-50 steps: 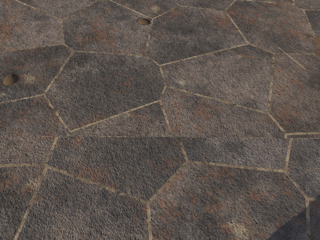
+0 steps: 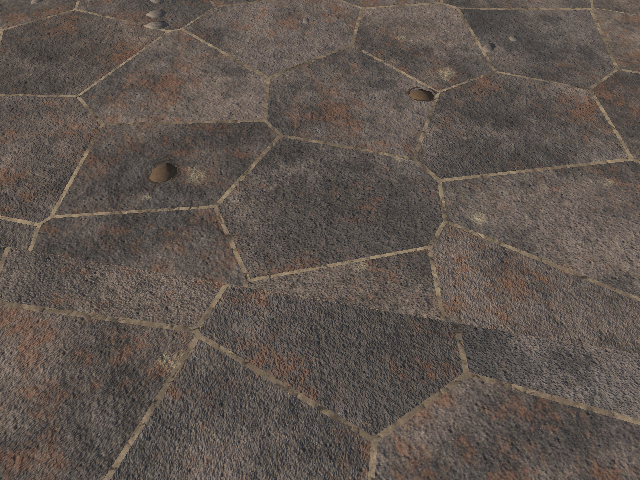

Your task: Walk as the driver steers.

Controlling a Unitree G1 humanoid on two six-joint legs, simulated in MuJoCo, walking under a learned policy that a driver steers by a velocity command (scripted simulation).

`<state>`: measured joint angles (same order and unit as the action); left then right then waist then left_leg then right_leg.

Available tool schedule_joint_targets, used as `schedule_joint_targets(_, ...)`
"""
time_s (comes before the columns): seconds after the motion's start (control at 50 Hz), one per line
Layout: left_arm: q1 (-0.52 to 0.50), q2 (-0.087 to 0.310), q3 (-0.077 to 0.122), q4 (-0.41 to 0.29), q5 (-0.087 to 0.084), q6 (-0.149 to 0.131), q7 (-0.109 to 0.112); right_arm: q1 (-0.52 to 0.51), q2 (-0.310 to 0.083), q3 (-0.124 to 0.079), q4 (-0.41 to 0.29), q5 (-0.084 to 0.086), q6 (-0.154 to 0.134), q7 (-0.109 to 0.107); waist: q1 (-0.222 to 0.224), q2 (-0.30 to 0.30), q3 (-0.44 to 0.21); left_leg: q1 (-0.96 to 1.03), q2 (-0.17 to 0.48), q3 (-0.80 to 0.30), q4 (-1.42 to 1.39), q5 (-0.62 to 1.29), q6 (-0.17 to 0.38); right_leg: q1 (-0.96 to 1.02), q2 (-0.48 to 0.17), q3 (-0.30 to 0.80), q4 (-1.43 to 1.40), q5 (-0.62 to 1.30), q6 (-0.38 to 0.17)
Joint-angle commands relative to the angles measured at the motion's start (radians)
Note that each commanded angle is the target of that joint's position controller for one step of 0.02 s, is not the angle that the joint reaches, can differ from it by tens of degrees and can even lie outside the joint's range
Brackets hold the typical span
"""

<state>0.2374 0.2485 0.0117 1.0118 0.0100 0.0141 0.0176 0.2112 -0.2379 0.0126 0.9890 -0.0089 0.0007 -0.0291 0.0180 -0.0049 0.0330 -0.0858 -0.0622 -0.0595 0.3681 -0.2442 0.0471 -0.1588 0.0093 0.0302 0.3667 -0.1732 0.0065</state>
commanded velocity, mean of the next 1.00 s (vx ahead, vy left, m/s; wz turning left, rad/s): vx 0.11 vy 0.00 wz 0.01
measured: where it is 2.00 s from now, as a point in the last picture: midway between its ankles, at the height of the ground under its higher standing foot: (370, 437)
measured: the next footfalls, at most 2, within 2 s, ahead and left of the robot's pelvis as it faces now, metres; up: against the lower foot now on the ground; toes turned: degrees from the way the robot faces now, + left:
left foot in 1.36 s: +0.47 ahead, +0.00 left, +0.00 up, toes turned +3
right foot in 1.90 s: +0.79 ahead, -0.16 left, +0.00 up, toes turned -4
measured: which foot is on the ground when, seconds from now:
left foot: down 0.00-0.88, up 0.90-1.00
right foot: down 0.00-1.00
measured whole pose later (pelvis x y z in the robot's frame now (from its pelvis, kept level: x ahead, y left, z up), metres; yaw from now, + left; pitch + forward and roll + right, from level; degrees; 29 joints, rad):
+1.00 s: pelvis +0.11 -0.06 -0.01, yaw +0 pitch +0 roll +0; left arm 0.35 0.19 0.04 1.07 0.02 -0.07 0.00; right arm 0.36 -0.22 -0.03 1.09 -0.03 -0.05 0.01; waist 0.00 0.04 0.01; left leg -0.33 0.00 0.00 1.02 -0.35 0.09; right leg -0.15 0.05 -0.08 0.44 -0.29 -0.08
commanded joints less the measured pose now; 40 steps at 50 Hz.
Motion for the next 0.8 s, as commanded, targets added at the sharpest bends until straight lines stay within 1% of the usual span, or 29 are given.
schedule_joint_targets(0.02,0.012,0.090,0.013,0.000,0.000,-0.008,0.005,0.020,-0.114,-0.020,-0.004,0.001,-0.010,-0.005,-0.006,0.009,0.010,-0.089,0.136,-0.117,-0.092,0.124,0.021,0.046,-0.081,0.079,-0.030,0.110,-0.026)
schedule_joint_targets(0.14,0.023,0.078,0.006,0.051,-0.001,-0.006,0.011,0.046,-0.097,-0.012,0.044,0.001,-0.010,-0.008,-0.007,0.012,0.011,-0.089,0.132,-0.109,-0.088,0.141,0.021,0.045,-0.085,0.078,-0.025,0.113,-0.028)
schedule_joint_targets(0.26,0.034,0.062,-0.001,0.088,-0.001,-0.005,0.015,0.075,-0.080,-0.005,0.080,0.001,-0.011,-0.011,-0.008,0.012,0.017,-0.089,0.129,-0.102,-0.081,0.157,0.020,0.039,-0.086,0.076,-0.021,0.116,-0.029)
schedule_joint_targets(0.58,0.062,0.022,-0.009,0.139,-0.002,-0.006,0.023,0.131,-0.035,-0.001,0.130,0.000,-0.012,-0.017,-0.012,0.007,0.030,-0.086,0.125,-0.090,-0.065,0.174,0.019,0.021,-0.086,0.073,-0.011,0.117,-0.031)
schedule_joint_targets(0.6,0.069,0.014,-0.011,0.142,0.000,-0.005,0.023,0.141,-0.030,-0.001,0.134,-0.002,-0.011,-0.017,-0.015,0.010,0.010,-0.080,0.119,-0.091,-0.081,0.079,0.023,0.027,-0.076,0.067,-0.013,0.048,-0.033)
schedule_joint_targets(0.62,0.066,0.017,-0.009,0.140,0.003,-0.003,0.023,0.146,-0.043,-0.007,0.135,-0.003,-0.009,-0.017,-0.018,0.023,0.022,-0.091,0.111,-0.101,-0.094,-0.056,0.032,0.008,-0.054,0.051,0.010,-0.047,-0.037)
schedule_joint_targets(0.64,0.059,0.023,-0.004,0.131,0.006,-0.001,0.021,0.156,-0.069,-0.019,0.135,-0.003,-0.003,-0.016,-0.025,0.052,0.037,-0.104,0.111,-0.126,-0.104,-0.234,0.056,-0.030,-0.018,0.021,0.064,-0.178,-0.047)
schedule_joint_targets(0.66,0.044,0.021,-0.001,0.117,0.013,0.000,0.016,0.174,-0.090,-0.031,0.135,-0.004,0.003,-0.014,-0.037,0.091,0.069,-0.115,0.136,-0.185,-0.131,-0.412,0.089,-0.108,0.014,-0.006,0.131,-0.288,-0.055)
schedule_joint_targets(0.68,0.014,0.013,-0.001,0.097,0.022,-0.001,0.009,0.210,-0.102,-0.040,0.138,-0.004,0.007,-0.012,-0.057,0.122,0.115,-0.114,0.189,-0.267,-0.180,-0.547,0.127,-0.205,0.036,-0.032,0.209,-0.331,-0.059)
schedule_joint_targets(0.7,-0.008,-0.009,-0.005,0.076,0.031,-0.008,0.002,0.239,-0.111,-0.049,0.142,-0.006,0.008,-0.011,-0.069,0.149,0.157,-0.109,0.257,-0.350,-0.220,-0.615,0.169,-0.275,0.031,-0.068,0.280,-0.315,-0.061)
schedule_joint_targets(0.72,-0.031,-0.016,-0.006,0.056,0.036,-0.018,-0.002,0.252,-0.103,-0.053,0.143,-0.009,0.003,-0.010,-0.076,0.152,0.189,-0.118,0.309,-0.407,-0.244,-0.602,0.202,-0.320,-0.002,-0.073,0.345,-0.278,-0.065)
schedule_joint_targets(0.74,-0.052,-0.008,-0.002,0.036,0.032,-0.031,-0.006,0.258,-0.098,-0.056,0.141,-0.015,-0.005,-0.008,-0.077,0.141,0.197,-0.098,0.333,-0.429,-0.255,-0.543,0.220,-0.367,-0.023,-0.061,0.392,-0.285,-0.069)
schedule_joint_targets(0.76,-0.060,0.000,0.001,0.020,0.030,-0.043,-0.011,0.258,-0.104,-0.061,0.139,-0.020,-0.014,-0.006,-0.073,0.131,0.194,-0.064,0.342,-0.425,-0.247,-0.467,0.229,-0.404,-0.040,-0.051,0.412,-0.297,-0.074)
schedule_joint_targets(0.8,-0.060,0.011,0.010,-0.003,0.018,-0.066,-0.022,0.244,-0.103,-0.068,0.131,-0.018,-0.032,-0.003,-0.055,0.113,0.166,-0.028,0.318,-0.352,-0.213,-0.321,0.212,-0.377,-0.048,-0.059,0.345,-0.278,-0.079)
Keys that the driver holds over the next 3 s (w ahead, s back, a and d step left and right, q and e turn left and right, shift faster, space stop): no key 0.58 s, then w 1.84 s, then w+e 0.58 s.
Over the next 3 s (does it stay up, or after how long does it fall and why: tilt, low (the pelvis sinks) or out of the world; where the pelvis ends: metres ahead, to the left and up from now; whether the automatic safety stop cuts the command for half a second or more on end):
stays up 1.22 -0.02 -0.12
